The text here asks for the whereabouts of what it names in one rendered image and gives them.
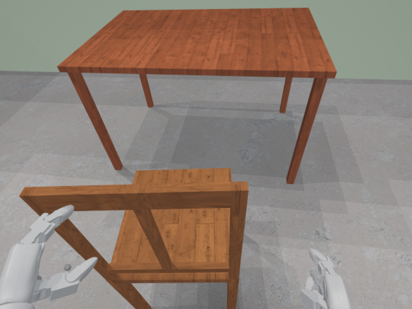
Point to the chair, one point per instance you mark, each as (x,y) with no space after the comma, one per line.
(179,226)

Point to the robot left hand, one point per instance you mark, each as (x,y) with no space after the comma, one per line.
(18,282)

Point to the robot right hand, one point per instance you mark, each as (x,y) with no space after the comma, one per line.
(332,289)

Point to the table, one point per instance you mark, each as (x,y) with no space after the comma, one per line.
(246,42)

